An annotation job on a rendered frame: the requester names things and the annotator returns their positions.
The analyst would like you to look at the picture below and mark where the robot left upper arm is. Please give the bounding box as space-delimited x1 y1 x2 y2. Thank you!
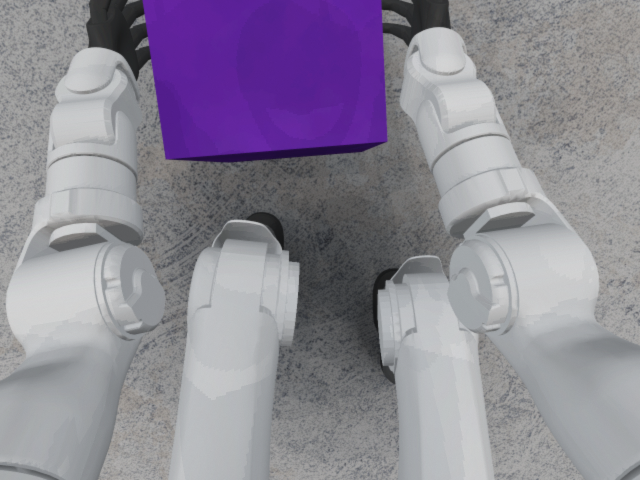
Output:
0 240 165 480

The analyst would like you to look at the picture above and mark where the robot left foot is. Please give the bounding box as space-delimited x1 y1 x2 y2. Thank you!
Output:
246 212 284 250

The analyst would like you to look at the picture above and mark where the right robot hand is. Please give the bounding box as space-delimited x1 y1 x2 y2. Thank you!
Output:
381 0 451 47

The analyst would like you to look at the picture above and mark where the robot foot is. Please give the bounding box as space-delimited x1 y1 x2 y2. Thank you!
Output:
373 268 399 384
246 212 284 250

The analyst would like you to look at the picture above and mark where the robot right upper arm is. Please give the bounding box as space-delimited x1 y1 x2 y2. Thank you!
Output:
447 223 640 480

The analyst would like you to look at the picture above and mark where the right robot forearm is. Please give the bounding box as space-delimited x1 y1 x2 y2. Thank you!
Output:
399 27 599 293

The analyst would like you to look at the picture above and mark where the carton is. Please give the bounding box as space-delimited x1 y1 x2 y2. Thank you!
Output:
143 0 388 163

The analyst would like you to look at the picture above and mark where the robot right foot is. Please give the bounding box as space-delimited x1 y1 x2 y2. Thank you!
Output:
373 268 399 384

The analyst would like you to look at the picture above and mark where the left robot forearm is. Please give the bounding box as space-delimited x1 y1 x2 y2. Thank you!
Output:
6 47 143 344

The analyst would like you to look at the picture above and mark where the left robot hand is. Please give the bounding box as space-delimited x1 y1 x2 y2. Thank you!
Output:
86 0 151 81

